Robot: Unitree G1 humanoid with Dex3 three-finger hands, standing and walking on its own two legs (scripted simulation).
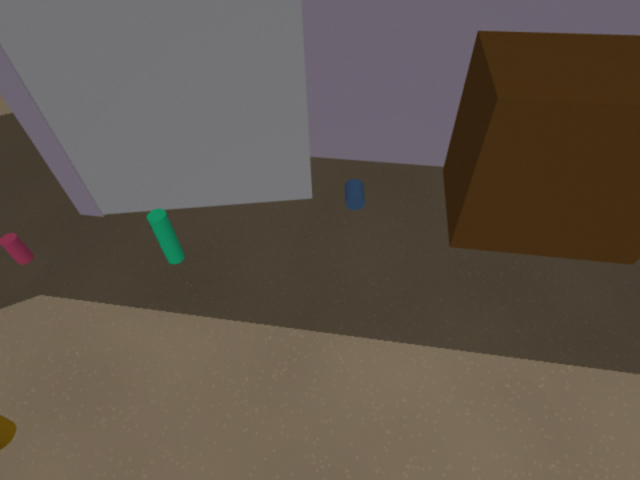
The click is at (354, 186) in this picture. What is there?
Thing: lying can
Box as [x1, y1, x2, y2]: [345, 179, 364, 209]
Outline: 351,179 347,181 345,184 345,203 346,206 350,209 358,209 362,207 364,204 363,185 360,180
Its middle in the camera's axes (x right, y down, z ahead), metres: +0.16 -0.20 +1.82
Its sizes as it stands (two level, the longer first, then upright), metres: 0.119 0.089 0.089
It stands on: the floor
